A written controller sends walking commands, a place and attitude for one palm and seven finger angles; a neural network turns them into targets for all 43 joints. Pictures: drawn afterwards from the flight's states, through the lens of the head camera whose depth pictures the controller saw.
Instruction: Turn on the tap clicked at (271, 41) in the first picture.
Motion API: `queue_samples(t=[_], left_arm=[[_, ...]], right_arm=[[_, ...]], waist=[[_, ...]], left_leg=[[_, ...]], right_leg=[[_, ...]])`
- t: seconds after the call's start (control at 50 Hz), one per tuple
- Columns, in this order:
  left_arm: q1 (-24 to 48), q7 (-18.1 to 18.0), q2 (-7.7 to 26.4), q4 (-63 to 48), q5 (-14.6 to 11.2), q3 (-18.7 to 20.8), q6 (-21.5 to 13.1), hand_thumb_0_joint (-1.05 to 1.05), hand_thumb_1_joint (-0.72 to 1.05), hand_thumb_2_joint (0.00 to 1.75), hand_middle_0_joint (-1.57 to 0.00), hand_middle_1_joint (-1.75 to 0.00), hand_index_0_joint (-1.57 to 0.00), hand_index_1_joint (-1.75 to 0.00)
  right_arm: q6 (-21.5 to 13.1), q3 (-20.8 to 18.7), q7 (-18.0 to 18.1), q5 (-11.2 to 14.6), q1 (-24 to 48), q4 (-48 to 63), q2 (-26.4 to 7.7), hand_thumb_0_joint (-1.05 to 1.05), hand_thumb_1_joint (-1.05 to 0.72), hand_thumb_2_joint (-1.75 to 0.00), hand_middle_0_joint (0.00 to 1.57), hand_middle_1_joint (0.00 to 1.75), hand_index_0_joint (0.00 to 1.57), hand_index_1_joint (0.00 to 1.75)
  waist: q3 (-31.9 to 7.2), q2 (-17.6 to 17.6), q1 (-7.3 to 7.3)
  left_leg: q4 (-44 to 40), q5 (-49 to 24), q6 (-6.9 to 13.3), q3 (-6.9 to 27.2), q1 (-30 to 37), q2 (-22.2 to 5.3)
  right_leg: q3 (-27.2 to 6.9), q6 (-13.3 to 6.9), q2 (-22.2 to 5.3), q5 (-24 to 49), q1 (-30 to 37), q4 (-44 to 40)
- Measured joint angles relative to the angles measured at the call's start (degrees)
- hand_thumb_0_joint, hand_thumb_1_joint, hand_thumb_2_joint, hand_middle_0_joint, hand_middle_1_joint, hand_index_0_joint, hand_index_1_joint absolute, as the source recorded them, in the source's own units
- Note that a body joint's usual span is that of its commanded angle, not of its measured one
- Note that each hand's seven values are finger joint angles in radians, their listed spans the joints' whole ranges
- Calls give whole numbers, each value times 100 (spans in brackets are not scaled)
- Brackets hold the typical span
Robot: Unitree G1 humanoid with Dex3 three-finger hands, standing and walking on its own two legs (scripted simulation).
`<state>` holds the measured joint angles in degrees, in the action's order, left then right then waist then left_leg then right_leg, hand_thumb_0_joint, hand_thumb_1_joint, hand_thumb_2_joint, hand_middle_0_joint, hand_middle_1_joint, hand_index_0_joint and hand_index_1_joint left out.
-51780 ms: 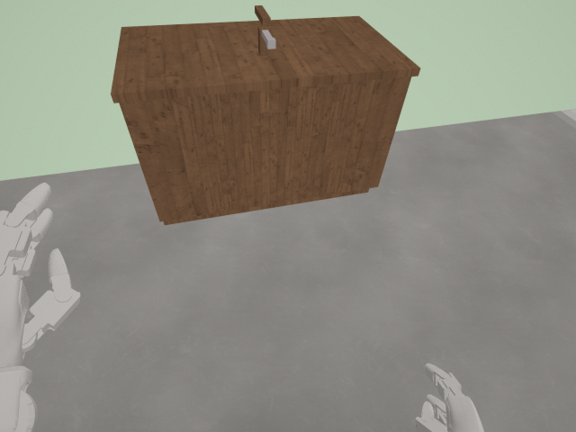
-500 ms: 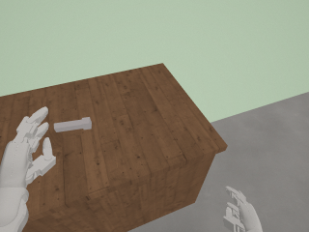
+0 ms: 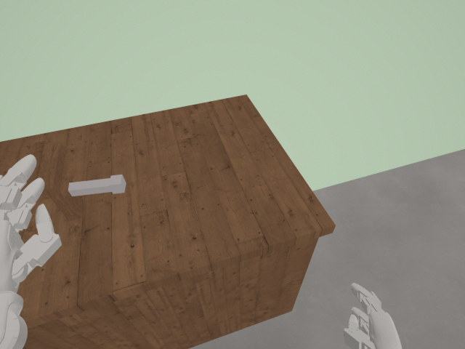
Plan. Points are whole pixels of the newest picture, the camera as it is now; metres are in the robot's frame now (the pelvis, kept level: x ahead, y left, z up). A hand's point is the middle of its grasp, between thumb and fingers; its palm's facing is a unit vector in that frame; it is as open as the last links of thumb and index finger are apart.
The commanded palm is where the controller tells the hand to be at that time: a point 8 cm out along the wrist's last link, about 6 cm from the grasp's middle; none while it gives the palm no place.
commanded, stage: turn the palm inward beside the body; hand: left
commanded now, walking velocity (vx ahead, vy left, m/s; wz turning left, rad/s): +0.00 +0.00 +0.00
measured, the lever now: (117, 184) +0.41 +0.30 +0.04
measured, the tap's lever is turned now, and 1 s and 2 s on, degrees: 80 80 80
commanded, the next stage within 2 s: reach beside the lever's end, fingers flat in 1.42 s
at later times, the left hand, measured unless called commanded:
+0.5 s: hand (39, 266) +0.18 +0.27 +0.15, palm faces +0.49 -0.85 -0.19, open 7.4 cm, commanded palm +0.12 +0.30 +0.15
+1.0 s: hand (40, 281) +0.16 +0.26 +0.14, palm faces +0.53 -0.84 -0.13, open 7.4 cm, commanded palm +0.11 +0.30 +0.14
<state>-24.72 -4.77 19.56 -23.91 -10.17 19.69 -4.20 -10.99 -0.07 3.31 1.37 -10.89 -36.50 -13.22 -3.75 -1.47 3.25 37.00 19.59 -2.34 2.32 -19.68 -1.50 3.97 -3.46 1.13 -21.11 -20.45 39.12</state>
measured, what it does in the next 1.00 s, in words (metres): stands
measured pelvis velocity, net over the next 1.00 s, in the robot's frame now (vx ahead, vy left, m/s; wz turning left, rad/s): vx -0.01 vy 0.03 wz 0.04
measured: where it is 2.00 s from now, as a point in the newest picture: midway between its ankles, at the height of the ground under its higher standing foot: outside the picture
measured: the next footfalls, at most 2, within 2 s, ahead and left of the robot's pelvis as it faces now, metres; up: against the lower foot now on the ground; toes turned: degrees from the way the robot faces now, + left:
none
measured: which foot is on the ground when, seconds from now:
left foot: down 0.00-1.00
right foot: down 0.00-1.00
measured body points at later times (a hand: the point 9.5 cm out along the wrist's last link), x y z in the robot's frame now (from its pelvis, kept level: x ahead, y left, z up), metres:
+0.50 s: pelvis -0.01 +0.02 +0.00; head -0.02 +0.00 +0.45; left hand +0.15 +0.31 +0.16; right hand +0.20 -0.19 -0.07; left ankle +0.00 +0.16 -0.72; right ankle -0.01 -0.07 -0.72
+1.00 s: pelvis -0.01 +0.03 +0.00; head -0.02 +0.01 +0.45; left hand +0.13 +0.30 +0.15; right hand +0.21 -0.18 -0.07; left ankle +0.00 +0.16 -0.72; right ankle -0.01 -0.07 -0.72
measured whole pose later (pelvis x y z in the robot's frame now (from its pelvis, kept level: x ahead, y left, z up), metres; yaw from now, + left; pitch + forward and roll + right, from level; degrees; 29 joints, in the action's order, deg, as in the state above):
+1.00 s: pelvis -0.01 +0.03 +0.00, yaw +2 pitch +1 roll +0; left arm -31.2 -12.9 11.2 -30.6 -11.2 11.1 4.0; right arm -12.9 2.2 5.4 1.5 -10.8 -35.7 -13.1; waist -3.5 -2.6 5.0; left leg 40.1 20.1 -0.9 3.6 -20.6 0.7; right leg 5.3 -1.5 -1.1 -21.1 -19.4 39.8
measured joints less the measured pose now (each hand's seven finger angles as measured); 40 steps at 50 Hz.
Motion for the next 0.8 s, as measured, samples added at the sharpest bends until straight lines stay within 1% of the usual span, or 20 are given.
queue_samples(t=[0.06, 0.12, 0.16, 0.2, 0.28, 0.32, 0.36, 0.4, 0.48, 0.52, 0.56, 0.6, 0.68, 0.74, 0.8], left_arm=[[-178, -39, -75, -74, -107, 229, -33, 1, 89, 90, -22, -30, -21, -30], [-250, 22, -176, 10, -199, 282, 175, 1, 89, 90, -21, -30, -21, -30], [-271, 53, -270, 41, -194, 186, 303, 1, 89, 90, -21, -30, -21, -30], [-302, 55, -366, 12, -152, 2, 320, 1, 89, 90, -21, -30, -20, -30], [-365, -40, -437, -167, -21, -350, 84, 2, 89, 90, -21, -30, -20, -30], [-374, -117, -424, -253, -5, -421, -36, 2, 89, 90, -21, -30, -20, -30], [-355, -206, -398, -305, -10, -416, -48, 2, 89, 90, -21, -30, -21, -30], [-319, -283, -401, -320, -62, -388, 58, 2, 89, 90, -21, -30, -21, -30], [-269, -371, -481, -262, -156, -375, 479, 1, 89, 90, -21, -30, -21, -30], [-291, -403, -538, -259, -154, -444, 664, 1, 89, 90, -21, -30, -21, -30], [-338, -452, -583, -299, -99, -547, 767, 1, 89, 90, -21, -30, -20, -30], [-400, -513, -620, -367, -46, -655, 758, 2, 89, 90, -21, -30, -20, -30], [-497, -638, -645, -520, 22, -767, 625, 2, 89, 90, -21, -30, -20, -30], [-535, -694, -664, -575, 4, -763, 572, 2, 89, 90, -21, -30, -20, -30], [-572, -717, -714, -590, -52, -751, 642, 2, 89, 90, -21, -30, -20, -30]], right_arm=[[20, -60, -31, 46, -108, -6, -79, 1, -91, -90, 21, 30, 20, 30], [48, -103, 25, 96, -176, 1, -185, 1, -91, -90, 21, 30, 20, 30], [15, -118, 83, 113, -181, 1, -236, 1, -91, -90, 21, 30, 20, 30], [-59, -124, 125, 99, -177, 13, -254, 1, -91, -90, 20, 30, 20, 30], [-221, -85, 141, 46, -124, 23, -176, 1, -91, -90, 20, 30, 20, 30], [-266, -44, 121, 32, -98, 36, -102, 1, -91, -90, 20, 30, 20, 30], [-272, 6, 107, 37, -79, 48, -34, 1, -91, -90, 20, 30, 20, 30], [-255, 58, 104, 52, -77, 73, 11, 1, -91, -90, 21, 30, 20, 30], [-188, 160, 146, 88, -70, 95, 44, 1, -90, -90, 21, 30, 20, 30], [-175, 195, 165, 87, -76, 113, 43, 1, -90, -90, 21, 30, 20, 30], [-183, 223, 180, 78, -72, 121, 36, 1, -90, -90, 21, 30, 20, 30], [-204, 238, 179, 58, -67, 127, 37, 1, -90, -90, 21, 30, 20, 30], [-248, 248, 162, 19, -40, 111, 43, 1, -90, -90, 21, 30, 20, 30], [-252, 250, 154, 9, -26, 101, 37, 1, -90, -90, 21, 30, 20, 30], [-226, 245, 163, 16, -12, 93, 26, 1, -90, -90, 21, 30, 20, 30]], waist=[[-76, 0, 39], [-89, -50, 91], [-48, -81, 125], [-13, -92, 148], [17, -48, 153], [-4, -20, 135], [-22, -12, 124], [-42, -33, 118], [-42, -99, 127], [-29, -113, 137], [1, -113, 148], [23, -93, 154], [50, -48, 160], [43, -45, 155], [32, -67, 152]], left_leg=[[93, 88, 4, 28, -20, -1], [155, 142, 9, 74, -42, 25], [187, 150, 19, 95, -51, 51], [213, 146, 24, 107, -76, 81], [267, 134, 37, 98, -149, 126], [298, 133, 43, 90, -190, 137], [320, 132, 48, 83, -203, 139], [330, 126, 59, 84, -202, 144], [308, 90, 94, 90, -162, 160], [292, 65, 111, 94, -152, 175], [285, 46, 125, 97, -145, 188], [292, 35, 134, 98, -158, 200], [339, 42, 141, 101, -194, 204], [371, 58, 146, 107, -208, 204], [370, 64, 153, 110, -188, 206]], right_leg=[[29, 2, 0, -83, 13, 49], [77, 23, -28, -130, 28, 79], [97, 39, -53, -140, 39, 95], [109, 56, -85, -143, 22, 120], [100, 82, -132, -144, -56, 194], [92, 91, -143, -142, -99, 226], [85, 98, -146, -132, -109, 236], [86, 110, -150, -115, -96, 224], [92, 143, -164, -55, -27, 149], [96, 159, -178, -26, -5, 118], [99, 172, -190, -3, 10, 100], [100, 182, -203, 9, 1, 102], [104, 190, -206, 14, -21, 124], [109, 195, -206, 9, -24, 135], [112, 201, -207, 10, 5, 117]])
